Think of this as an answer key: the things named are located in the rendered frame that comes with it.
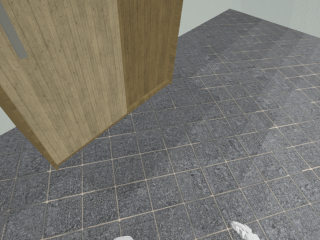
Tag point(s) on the robot right hand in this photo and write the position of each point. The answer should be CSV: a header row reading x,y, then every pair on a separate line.
x,y
244,231

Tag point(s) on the wardrobe door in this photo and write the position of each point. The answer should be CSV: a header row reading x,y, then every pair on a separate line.
x,y
146,30
71,86

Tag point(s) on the handle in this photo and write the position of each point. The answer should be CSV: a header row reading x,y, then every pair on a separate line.
x,y
11,33

